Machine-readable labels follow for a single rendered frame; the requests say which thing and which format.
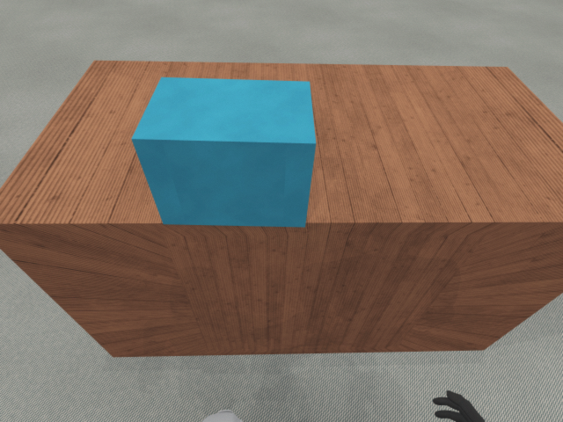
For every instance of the carton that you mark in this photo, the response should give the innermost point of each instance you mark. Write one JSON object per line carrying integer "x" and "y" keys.
{"x": 228, "y": 152}

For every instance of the pedestal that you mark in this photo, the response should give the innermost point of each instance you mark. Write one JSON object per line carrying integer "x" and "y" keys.
{"x": 434, "y": 222}

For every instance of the robot right hand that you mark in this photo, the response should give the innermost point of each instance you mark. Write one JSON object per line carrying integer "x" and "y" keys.
{"x": 467, "y": 412}

